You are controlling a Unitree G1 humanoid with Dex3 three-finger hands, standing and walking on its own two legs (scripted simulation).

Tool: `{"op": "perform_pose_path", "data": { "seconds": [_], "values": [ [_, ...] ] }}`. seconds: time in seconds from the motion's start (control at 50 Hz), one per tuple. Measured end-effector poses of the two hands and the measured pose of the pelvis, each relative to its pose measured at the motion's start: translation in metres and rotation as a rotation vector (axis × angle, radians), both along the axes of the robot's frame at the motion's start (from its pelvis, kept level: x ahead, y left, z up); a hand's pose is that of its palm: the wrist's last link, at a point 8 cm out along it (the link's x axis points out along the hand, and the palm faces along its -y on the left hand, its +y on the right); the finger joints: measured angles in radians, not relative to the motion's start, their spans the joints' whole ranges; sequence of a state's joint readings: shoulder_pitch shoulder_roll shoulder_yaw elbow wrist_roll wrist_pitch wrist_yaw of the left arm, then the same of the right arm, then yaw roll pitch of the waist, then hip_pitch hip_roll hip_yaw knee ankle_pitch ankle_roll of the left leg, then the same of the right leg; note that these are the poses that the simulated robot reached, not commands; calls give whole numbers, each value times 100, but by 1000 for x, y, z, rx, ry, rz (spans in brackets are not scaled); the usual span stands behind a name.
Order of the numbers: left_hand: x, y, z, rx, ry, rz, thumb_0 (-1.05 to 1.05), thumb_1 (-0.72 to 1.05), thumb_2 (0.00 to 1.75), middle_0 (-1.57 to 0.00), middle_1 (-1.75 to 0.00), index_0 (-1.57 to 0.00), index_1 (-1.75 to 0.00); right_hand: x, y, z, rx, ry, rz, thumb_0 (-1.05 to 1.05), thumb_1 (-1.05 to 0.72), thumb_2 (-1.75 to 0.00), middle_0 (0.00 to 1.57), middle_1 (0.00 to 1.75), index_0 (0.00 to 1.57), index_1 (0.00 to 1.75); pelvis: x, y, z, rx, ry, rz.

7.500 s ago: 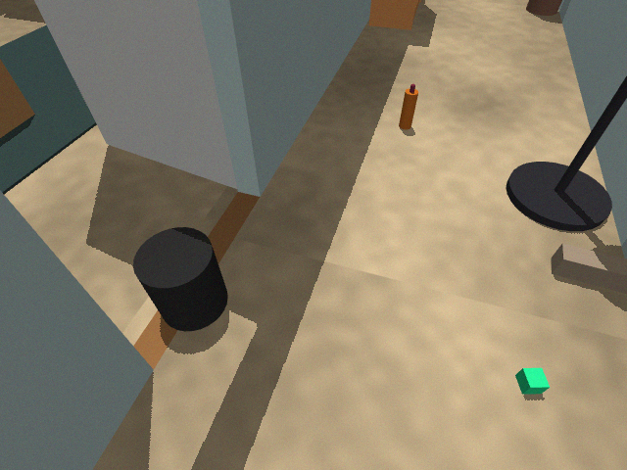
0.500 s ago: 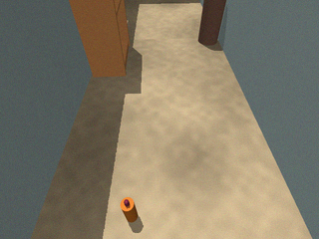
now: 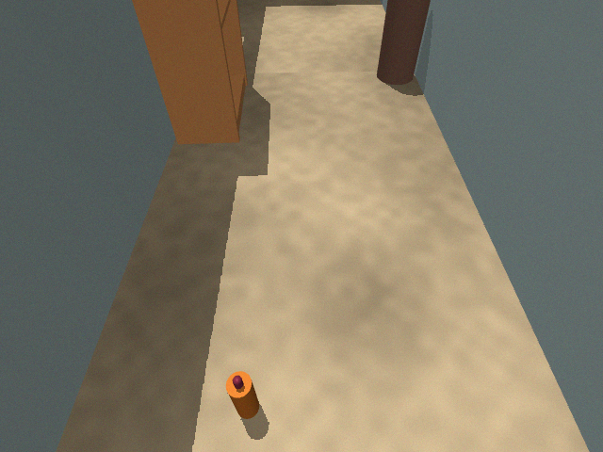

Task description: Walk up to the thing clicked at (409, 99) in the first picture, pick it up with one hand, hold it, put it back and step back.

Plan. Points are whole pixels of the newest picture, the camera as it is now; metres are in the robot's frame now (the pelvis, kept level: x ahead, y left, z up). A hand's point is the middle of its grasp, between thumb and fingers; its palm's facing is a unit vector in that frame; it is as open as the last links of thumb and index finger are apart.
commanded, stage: stand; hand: left
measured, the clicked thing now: (242, 394) +0.39 +0.20 -0.65
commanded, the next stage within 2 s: go down in 1.66 s
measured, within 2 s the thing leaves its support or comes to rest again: neither
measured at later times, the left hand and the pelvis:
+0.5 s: hand out of the picture +0.07 +0.25 -0.16, palm faces -0.03 -0.94 -0.34, open 7.3 cm; pelvis +0.00 +0.00 +0.00, yaw +0 degrees
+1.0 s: hand out of the picture +0.08 +0.25 -0.16, palm faces -0.03 -0.94 -0.34, open 7.3 cm; pelvis +0.01 +0.00 +0.00, yaw +0 degrees
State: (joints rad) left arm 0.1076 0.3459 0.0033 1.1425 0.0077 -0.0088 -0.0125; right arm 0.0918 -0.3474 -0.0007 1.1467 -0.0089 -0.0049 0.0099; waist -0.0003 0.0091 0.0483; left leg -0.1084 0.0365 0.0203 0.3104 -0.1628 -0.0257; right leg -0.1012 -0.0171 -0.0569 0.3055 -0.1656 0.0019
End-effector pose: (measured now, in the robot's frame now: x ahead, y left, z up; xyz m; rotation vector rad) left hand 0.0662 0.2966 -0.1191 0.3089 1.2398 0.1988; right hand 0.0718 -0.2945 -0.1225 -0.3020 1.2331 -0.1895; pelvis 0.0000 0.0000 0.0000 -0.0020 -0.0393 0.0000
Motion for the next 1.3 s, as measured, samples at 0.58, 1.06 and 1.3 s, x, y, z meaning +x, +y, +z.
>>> {"op": "perform_pose_path", "data": {
  "seconds": [0.58, 1.06, 1.3],
  "values": [
    [2, -3, 0, 3, -3, -8, 0, 90, 90, -20, -30, -21, -30, -11, -5, -1, -4, 24, -7, 0, -90, -90, 20, 30, 21, 30, 2, -4, 0, 0, 0, -3],
    [7, -2, 1, 6, -1, -12, 0, 90, 90, -20, -30, -21, -30, -2, -4, 0, -3, 14, -3, 0, -90, -90, 20, 30, 21, 30, 6, -4, 0, 1, 3, -6],
    [10, -2, 1, 8, 1, -11, 0, 90, 90, -20, -30, -21, -30, 1, -5, -1, -3, 15, -4, 0, -90, -90, 20, 30, 21, 30, 9, -4, 0, 2, 5, -8]
  ]
}}
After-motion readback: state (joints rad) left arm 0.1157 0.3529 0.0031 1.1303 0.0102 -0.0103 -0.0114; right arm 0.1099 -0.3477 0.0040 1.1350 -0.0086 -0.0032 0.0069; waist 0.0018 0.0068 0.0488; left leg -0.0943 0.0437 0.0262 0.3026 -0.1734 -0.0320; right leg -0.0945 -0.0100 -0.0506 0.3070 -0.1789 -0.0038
